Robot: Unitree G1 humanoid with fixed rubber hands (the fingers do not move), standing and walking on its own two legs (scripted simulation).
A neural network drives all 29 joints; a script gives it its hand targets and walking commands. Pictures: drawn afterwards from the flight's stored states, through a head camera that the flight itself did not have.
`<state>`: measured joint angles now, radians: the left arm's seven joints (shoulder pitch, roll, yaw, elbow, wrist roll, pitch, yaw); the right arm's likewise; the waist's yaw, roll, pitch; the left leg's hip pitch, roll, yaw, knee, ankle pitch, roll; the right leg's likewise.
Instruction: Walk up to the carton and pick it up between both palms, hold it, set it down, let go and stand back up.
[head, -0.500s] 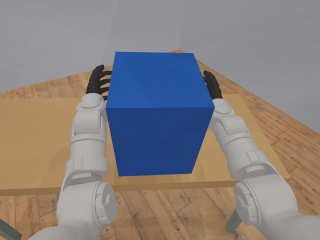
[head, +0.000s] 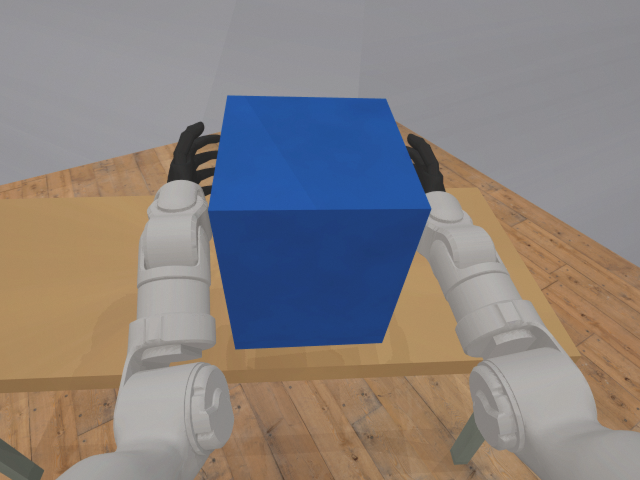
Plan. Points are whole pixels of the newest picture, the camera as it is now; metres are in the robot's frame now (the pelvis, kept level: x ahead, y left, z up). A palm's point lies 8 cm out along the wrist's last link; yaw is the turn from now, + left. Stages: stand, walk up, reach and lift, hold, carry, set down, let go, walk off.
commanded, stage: hold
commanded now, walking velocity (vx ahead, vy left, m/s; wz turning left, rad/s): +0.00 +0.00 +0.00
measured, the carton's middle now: (309, 226) +0.39 +0.01 +0.15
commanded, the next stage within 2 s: none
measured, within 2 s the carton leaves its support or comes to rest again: neither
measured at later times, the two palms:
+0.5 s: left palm (182, 179) +0.37 +0.15 +0.24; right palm (436, 187) +0.37 -0.14 +0.21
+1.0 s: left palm (182, 180) +0.37 +0.15 +0.24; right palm (435, 188) +0.37 -0.14 +0.21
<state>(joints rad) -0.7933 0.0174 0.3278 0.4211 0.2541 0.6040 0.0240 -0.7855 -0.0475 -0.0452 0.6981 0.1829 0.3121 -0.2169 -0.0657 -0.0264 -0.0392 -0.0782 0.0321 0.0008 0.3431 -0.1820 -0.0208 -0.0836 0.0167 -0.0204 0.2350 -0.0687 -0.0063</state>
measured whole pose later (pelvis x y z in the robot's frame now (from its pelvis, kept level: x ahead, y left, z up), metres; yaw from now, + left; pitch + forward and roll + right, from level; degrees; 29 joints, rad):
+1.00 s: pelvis +0.00 +0.00 +0.00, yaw +0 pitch -6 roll -1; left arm -0.78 0.01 0.32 0.32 0.29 0.71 -0.01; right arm -0.78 -0.07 0.00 0.62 0.23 0.40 -0.23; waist -0.08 -0.03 -0.05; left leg -0.05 0.03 0.00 0.34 -0.18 -0.02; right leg -0.06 0.02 -0.02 0.23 -0.07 -0.01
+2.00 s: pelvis +0.00 +0.00 +0.00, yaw +0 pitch -6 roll -1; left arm -0.78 0.01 0.32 0.32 0.30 0.71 -0.01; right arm -0.78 -0.07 0.00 0.62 0.23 0.40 -0.23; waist -0.08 -0.03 -0.05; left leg -0.05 0.03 0.00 0.34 -0.18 -0.02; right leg -0.06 0.02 -0.02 0.23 -0.07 -0.01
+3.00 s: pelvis +0.00 +0.00 +0.00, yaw +0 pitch -6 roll -1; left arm -0.78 0.01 0.32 0.32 0.29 0.71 -0.01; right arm -0.78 -0.06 -0.02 0.62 0.23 0.40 -0.23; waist -0.08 -0.03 -0.05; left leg -0.05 0.03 0.00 0.34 -0.18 -0.02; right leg -0.06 0.02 -0.02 0.23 -0.07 -0.01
